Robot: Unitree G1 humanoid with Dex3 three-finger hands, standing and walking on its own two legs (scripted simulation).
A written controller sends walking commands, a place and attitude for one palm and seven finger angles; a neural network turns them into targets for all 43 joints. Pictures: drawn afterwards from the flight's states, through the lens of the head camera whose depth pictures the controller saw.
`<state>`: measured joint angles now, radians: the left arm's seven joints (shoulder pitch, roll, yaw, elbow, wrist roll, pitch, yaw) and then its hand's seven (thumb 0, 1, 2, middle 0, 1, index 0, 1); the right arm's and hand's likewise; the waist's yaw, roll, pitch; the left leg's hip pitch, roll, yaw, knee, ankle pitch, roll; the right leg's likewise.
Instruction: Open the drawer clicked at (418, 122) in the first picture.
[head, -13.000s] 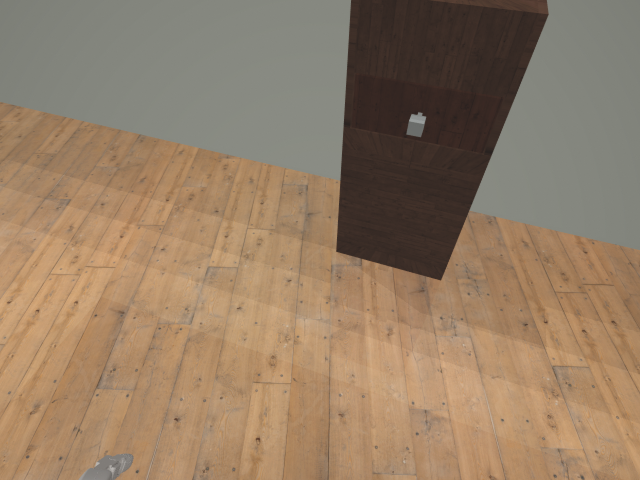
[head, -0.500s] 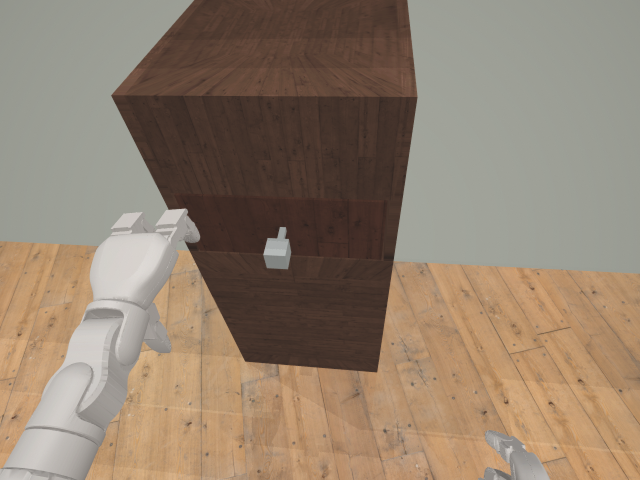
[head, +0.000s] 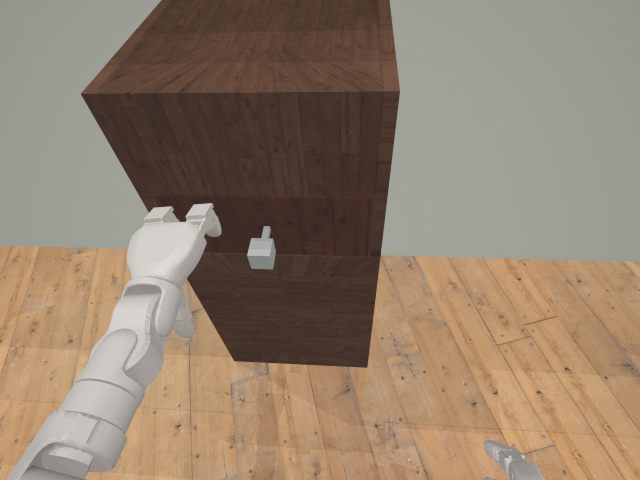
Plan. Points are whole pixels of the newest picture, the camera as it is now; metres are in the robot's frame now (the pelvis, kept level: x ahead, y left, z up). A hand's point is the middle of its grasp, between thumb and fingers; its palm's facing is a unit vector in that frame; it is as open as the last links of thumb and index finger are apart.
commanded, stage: move the hooked fingers above the handle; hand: left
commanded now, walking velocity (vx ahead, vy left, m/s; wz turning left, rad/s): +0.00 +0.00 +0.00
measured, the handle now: (263, 244) +0.51 +0.16 -0.08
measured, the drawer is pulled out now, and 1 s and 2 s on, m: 0.00 0.00 0.00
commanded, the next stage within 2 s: none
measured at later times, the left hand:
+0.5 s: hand (229, 262) +0.40 +0.18 +0.01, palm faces -0.07 -0.07 -1.00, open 13.8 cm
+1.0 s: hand (274, 247) +0.45 +0.12 -0.01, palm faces -0.08 -0.07 -0.99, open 13.8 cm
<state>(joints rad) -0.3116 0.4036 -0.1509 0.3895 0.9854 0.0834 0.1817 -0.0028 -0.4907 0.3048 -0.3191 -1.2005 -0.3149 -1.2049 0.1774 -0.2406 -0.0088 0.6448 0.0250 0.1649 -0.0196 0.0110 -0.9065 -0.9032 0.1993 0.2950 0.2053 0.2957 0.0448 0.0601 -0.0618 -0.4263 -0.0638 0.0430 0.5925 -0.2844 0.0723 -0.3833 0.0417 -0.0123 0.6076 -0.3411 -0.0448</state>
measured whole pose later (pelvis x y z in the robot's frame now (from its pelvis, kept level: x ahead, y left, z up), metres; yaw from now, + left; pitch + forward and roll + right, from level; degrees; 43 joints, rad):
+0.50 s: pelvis +0.02 -0.02 -0.01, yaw +0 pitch +11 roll +1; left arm -0.41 0.35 -0.17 0.60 1.00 0.05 0.24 0.00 -0.49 0.30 -0.32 -1.20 -0.31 -1.20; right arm 0.22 -0.25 -0.05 0.66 0.02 0.17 -0.02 0.01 -0.91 -0.90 0.20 0.29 0.20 0.30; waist 0.00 0.05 -0.12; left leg -0.51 -0.05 0.03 0.65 -0.34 0.05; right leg -0.47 0.06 -0.02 0.66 -0.39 -0.07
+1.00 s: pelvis +0.01 -0.02 -0.02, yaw +1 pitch +17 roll +0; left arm -0.68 0.32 -0.18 0.92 1.07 -0.07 0.32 0.00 -0.49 0.30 -0.32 -1.20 -0.32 -1.20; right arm 0.31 -0.25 -0.07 0.71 0.00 0.14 -0.02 0.01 -0.91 -0.90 0.20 0.29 0.21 0.30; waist -0.08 0.05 -0.16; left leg -0.71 -0.04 0.02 0.78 -0.37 0.05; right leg -0.66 0.07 -0.04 0.78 -0.42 -0.07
